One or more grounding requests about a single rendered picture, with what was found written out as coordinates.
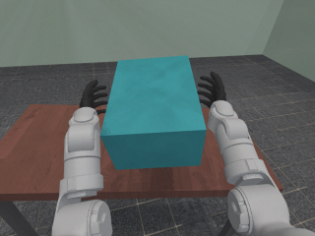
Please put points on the carton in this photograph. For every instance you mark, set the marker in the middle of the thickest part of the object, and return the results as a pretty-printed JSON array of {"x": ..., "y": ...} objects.
[{"x": 153, "y": 117}]

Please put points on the left robot upper arm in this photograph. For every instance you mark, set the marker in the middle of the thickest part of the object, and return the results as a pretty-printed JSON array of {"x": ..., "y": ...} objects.
[{"x": 88, "y": 218}]

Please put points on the robot right forearm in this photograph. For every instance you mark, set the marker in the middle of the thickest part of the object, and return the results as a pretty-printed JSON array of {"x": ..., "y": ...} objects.
[{"x": 242, "y": 166}]

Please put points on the table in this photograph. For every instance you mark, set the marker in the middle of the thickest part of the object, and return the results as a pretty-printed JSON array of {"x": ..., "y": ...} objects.
[{"x": 32, "y": 166}]

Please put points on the robot left forearm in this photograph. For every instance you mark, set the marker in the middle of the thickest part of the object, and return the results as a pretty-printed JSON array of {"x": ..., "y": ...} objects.
[{"x": 82, "y": 178}]

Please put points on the left robot hand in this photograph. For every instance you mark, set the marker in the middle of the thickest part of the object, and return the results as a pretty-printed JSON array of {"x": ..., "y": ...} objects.
[{"x": 89, "y": 97}]

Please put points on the right robot upper arm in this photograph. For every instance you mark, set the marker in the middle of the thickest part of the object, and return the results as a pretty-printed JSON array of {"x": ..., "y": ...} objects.
[{"x": 260, "y": 210}]

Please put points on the right robot hand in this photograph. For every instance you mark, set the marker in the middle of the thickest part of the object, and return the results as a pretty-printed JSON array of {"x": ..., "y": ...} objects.
[{"x": 217, "y": 89}]

